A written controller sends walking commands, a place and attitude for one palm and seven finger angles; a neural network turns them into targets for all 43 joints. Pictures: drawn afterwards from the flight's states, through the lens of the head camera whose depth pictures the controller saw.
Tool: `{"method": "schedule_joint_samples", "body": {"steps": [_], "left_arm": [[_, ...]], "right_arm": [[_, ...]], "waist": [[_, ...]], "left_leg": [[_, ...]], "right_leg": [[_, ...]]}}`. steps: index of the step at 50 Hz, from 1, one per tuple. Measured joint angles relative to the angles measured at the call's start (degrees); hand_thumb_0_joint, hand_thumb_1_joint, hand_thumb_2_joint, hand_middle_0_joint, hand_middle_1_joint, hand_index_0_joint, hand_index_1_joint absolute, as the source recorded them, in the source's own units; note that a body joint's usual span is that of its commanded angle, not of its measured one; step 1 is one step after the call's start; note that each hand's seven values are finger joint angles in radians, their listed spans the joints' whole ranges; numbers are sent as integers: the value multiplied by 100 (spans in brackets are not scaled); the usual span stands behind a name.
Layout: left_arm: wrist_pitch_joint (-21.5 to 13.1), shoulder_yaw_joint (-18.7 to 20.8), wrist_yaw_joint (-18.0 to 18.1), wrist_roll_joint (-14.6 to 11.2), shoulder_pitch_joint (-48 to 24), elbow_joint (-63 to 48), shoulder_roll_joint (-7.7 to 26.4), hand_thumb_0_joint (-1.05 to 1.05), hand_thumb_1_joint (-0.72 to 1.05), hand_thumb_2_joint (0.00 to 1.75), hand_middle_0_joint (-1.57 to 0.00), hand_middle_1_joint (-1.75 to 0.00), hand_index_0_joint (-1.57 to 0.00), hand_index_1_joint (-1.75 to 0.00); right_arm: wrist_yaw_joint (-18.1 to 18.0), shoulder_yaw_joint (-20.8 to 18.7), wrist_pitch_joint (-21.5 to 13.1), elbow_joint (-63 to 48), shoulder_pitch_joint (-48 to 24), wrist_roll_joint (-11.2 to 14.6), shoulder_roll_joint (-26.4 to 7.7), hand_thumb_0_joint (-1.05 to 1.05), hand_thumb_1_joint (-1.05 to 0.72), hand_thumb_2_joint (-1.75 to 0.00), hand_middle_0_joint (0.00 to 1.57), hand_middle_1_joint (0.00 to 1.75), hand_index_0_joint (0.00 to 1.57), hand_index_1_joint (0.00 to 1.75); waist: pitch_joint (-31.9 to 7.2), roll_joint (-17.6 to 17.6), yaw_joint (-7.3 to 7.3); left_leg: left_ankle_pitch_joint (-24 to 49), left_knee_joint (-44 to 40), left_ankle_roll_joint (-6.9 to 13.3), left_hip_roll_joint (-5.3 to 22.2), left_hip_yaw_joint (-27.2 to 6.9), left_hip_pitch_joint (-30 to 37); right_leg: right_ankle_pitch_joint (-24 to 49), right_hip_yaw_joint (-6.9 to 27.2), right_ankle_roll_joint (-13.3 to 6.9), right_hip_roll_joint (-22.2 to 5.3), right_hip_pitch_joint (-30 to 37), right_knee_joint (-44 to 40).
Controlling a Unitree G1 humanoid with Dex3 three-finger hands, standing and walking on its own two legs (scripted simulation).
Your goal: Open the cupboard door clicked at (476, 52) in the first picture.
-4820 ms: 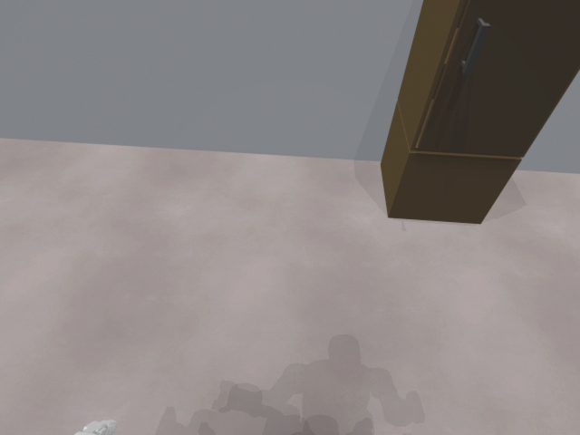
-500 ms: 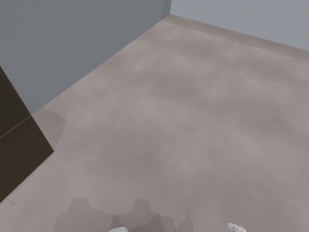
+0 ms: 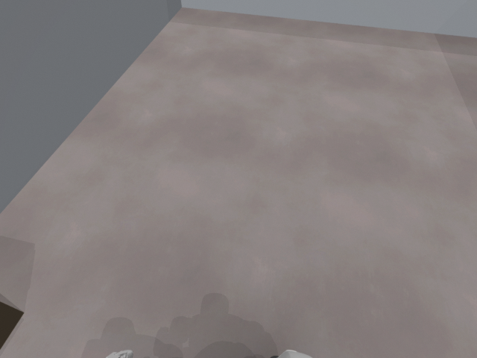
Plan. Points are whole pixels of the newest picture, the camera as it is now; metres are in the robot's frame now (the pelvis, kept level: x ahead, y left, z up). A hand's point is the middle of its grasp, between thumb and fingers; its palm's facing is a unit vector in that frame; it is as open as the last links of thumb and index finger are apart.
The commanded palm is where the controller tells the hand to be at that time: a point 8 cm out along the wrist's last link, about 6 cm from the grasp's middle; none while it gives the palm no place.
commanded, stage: turn to face it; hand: left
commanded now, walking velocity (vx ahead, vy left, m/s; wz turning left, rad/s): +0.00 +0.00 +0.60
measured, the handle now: out of the picture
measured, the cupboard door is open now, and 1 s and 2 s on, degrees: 0 0 0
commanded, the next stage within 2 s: none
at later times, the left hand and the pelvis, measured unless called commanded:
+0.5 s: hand out of the picture +0.08 +0.26 -0.17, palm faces +0.31 -0.93 -0.20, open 7.3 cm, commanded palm none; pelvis +0.04 +0.04 +0.00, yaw +16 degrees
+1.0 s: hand out of the picture +0.02 +0.17 -0.13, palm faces +0.54 -0.79 -0.28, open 7.4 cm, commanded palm none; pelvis +0.06 -0.04 +0.01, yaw +34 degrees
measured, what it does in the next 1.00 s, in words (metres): steps on the spot, turning left: left foot, then right foot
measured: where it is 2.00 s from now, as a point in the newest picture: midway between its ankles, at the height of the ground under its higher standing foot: outside the picture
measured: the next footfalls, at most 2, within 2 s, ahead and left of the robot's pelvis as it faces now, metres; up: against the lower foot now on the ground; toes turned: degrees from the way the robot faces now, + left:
left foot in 0.34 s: +0.11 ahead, +0.14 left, +0.00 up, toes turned +21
right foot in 0.86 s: +0.14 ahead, -0.12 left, +0.00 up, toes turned +27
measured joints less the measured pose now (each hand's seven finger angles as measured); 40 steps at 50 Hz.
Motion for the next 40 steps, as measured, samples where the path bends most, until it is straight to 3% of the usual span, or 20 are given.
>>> {"method": "schedule_joint_samples", "body": {"steps": [2,4,6,8,12,17,19,21,23,25,31,40], "left_arm": [[-172,-61,53,-24,-179,3,-114,0,91,90,-20,-30,-20,-30],[-214,-136,74,-52,-282,-51,-236,0,91,90,-20,-30,-20,-30],[-163,-179,129,-64,-315,-103,-351,0,91,90,-20,-30,-20,-30],[-86,-207,174,-58,-282,-134,-447,0,91,90,-20,-30,-20,-30],[36,-124,231,-51,-240,-251,-452,-2,92,90,-21,-30,-21,-30],[231,-43,192,-40,-155,-375,-220,-2,91,90,-21,-30,-21,-30],[355,31,160,-78,-101,-434,-55,-1,91,90,-21,-30,-21,-30],[475,98,155,-59,-66,-447,94,-1,91,90,-20,-30,-20,-30],[491,163,120,-39,-28,-439,217,-1,91,90,-20,-30,-20,-30],[463,200,92,-39,41,-450,312,0,91,90,-20,-30,-20,-30],[467,208,115,-83,287,-457,460,0,91,90,-20,-30,-20,-30],[453,75,152,-147,186,-621,291,0,91,90,-20,-30,-20,-30]], "right_arm": [[16,16,126,97,-30,56,-1,1,-91,-90,20,30,20,30],[4,18,275,82,-150,86,2,1,-91,-90,20,30,20,30],[20,-2,369,1,-308,86,-8,1,-91,-90,20,30,20,30],[44,-35,449,-144,-505,72,-56,1,-91,-90,20,30,20,30],[110,-99,505,-532,-882,34,-180,1,-91,-90,20,30,20,30],[176,-175,445,-997,-1178,-2,-453,1,-92,-90,19,30,20,30],[180,-208,379,-1138,-1264,-41,-521,1,-92,-90,19,30,20,30],[146,-198,330,-1232,-1313,-49,-560,0,-92,-90,19,30,20,30],[94,-173,325,-1271,-1318,-41,-574,0,-91,-90,19,30,20,30],[64,-140,322,-1280,-1305,-24,-579,0,-91,-90,19,30,20,30],[83,-99,332,-1306,-1291,5,-571,1,-91,-90,20,30,20,30],[165,-154,500,-1283,-1408,-11,-625,1,-90,-90,20,30,21,30]], "waist": [[53,183,-6],[89,256,-16],[69,247,15],[5,227,34],[-108,130,73],[-126,-24,146],[-110,-150,145],[-88,-175,148],[-63,-187,171],[-51,-196,223],[-67,-46,294],[-23,242,205]], "left_leg": [[-506,1178,52,75,-557,-512],[-842,2402,51,-73,-1066,-1113],[-741,3143,30,-164,-1238,-1609],[-527,3316,-5,-183,-1259,-1977],[-210,2743,-32,-141,-1138,-2275],[475,1180,11,-154,-998,-1889],[522,1315,347,-289,-1023,-2030],[491,1329,586,-370,-1087,-2110],[682,991,641,-482,-1158,-2020],[924,545,651,-610,-1219,-1868],[1403,-303,669,-820,-1508,-1569],[1580,-274,461,-1007,-2142,-1742]], "right_leg": [[-580,-159,-134,60,18,265],[-794,-302,-175,26,113,370],[-777,-427,-137,-32,300,236],[-755,-547,-109,-83,454,74],[-783,-790,-8,-211,631,-38],[-1183,-1049,203,-481,570,598],[-1976,-736,314,-511,228,1382],[-2359,-170,359,-262,-274,2533],[-2017,168,401,-96,-617,3319],[-1645,359,450,-30,-771,3579],[-1581,595,549,66,-575,3007],[-1967,717,453,302,144,1451]]}}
